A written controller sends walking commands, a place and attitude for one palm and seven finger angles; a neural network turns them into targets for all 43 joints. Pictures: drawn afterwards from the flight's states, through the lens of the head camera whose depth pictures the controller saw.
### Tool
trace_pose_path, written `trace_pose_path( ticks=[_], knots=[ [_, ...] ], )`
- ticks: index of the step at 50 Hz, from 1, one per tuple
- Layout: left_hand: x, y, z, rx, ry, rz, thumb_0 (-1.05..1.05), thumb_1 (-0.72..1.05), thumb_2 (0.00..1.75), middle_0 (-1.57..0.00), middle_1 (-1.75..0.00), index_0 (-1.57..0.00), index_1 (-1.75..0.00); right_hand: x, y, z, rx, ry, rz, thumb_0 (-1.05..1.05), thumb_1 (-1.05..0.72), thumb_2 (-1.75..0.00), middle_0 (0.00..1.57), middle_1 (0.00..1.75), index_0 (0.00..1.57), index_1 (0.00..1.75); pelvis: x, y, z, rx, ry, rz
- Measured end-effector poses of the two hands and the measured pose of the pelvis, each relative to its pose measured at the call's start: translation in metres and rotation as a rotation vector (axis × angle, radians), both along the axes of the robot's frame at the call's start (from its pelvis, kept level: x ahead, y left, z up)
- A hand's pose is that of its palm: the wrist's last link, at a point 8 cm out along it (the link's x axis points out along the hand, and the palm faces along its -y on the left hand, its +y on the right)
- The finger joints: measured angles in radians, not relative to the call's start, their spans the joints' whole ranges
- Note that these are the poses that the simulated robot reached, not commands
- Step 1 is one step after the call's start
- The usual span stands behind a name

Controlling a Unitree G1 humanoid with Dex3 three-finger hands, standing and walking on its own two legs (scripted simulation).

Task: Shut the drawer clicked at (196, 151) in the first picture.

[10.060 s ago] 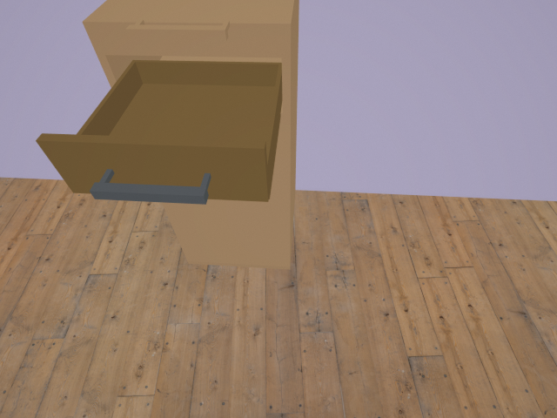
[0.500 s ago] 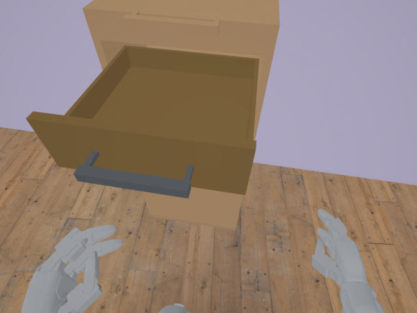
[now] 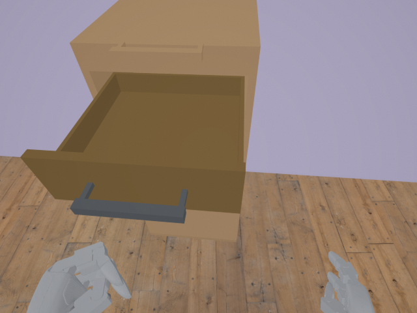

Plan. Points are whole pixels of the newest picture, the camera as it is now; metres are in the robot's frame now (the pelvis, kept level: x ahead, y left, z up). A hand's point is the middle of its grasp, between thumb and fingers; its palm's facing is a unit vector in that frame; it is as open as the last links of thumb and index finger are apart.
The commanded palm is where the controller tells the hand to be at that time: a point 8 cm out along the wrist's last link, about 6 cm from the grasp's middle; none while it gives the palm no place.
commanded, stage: raise the hand and make a fist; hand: left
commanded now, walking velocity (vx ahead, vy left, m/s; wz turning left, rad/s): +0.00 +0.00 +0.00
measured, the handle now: (132, 200) +0.29 +0.16 +0.10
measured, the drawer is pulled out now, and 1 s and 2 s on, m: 0.29 0.29 0.29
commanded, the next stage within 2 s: bring the fist close to the handle in 0.88 s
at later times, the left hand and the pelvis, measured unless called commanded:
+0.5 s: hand (88, 274) +0.13 +0.14 +0.20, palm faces -0.03 -0.99 -0.16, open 3.2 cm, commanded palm +0.07 +0.18 +0.20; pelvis +0.01 +0.01 +0.01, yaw +0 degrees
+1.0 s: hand (89, 280) +0.13 +0.14 +0.19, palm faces +0.02 -0.98 -0.18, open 3.2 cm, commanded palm +0.06 +0.19 +0.20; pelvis +0.00 -0.02 +0.02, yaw +0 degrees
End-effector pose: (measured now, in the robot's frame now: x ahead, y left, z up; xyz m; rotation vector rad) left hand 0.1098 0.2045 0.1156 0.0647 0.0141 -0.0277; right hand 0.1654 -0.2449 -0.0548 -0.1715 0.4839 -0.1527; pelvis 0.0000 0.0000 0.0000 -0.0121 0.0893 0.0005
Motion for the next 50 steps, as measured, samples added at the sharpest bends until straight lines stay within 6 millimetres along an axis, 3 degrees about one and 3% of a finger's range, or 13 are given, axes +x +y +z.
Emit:
trace_pose_path(
  ticks=[10, 15, 19, 28, 37, 45, 50],
  knots=[
    [0.003, 0.004, 0.041, 0.032, -0.134, 0.031, 0.02, 0.90, 0.90, -1.25, -1.43, -1.25, -1.43, 0.048, 0.054, 0.039, 0.083, -0.210, 0.119, 0.01, -0.90, -0.90, 0.20, 0.30, 0.19, 0.29, 0.004, 0.009, 0.004, -0.006, -0.046, 0.001],
    [0.005, -0.006, 0.057, 0.031, -0.150, -0.017, 0.01, 0.90, 0.90, -1.33, -1.52, -1.33, -1.52, 0.057, 0.076, 0.048, 0.118, -0.246, 0.179, 0.01, -0.90, -0.90, 0.20, 0.30, 0.20, 0.29, 0.006, 0.012, 0.008, -0.007, -0.071, 0.002],
    [0.005, -0.009, 0.065, 0.063, -0.119, -0.039, 0.01, 0.90, 0.90, -1.36, -1.56, -1.37, -1.56, 0.057, 0.082, 0.050, 0.130, -0.237, 0.198, 0.01, -0.90, -0.90, 0.20, 0.30, 0.20, 0.30, 0.006, 0.011, 0.011, -0.004, -0.085, -0.001],
    [0.000, -0.012, 0.095, 0.083, -0.182, -0.019, 0.01, 0.90, 0.90, -1.39, -1.59, -1.39, -1.59, 0.046, 0.067, 0.045, 0.124, -0.202, 0.195, 0.01, -0.90, -0.90, 0.20, 0.30, 0.20, 0.30, 0.005, 0.006, 0.015, 0.001, -0.102, 0.001],
    [0.000, -0.016, 0.078, 0.089, -0.066, -0.009, 0.01, 0.90, 0.90, -1.40, -1.59, -1.40, -1.60, 0.035, 0.038, 0.042, 0.101, -0.182, 0.137, 0.01, -0.90, -0.90, 0.20, 0.30, 0.20, 0.30, 0.000, -0.008, 0.017, 0.009, -0.111, -0.004],
    [-0.010, -0.017, 0.091, 0.112, -0.152, 0.022, 0.02, 0.90, 0.90, -1.40, -1.60, -1.40, -1.60, 0.028, 0.019, 0.040, 0.085, -0.202, 0.118, 0.01, -0.90, -0.90, 0.20, 0.30, 0.20, 0.29, -0.001, -0.018, 0.017, 0.001, -0.127, 0.004],
    [-0.006, -0.010, 0.086, 0.120, -0.126, 0.029, 0.01, 0.89, 0.90, -1.40, -1.60, -1.40, -1.60, 0.026, 0.013, 0.037, 0.086, -0.193, 0.095, 0.01, -0.90, -0.90, 0.20, 0.30, 0.20, 0.29, -0.002, -0.022, 0.019, -0.003, -0.134, 0.001]
  ],
)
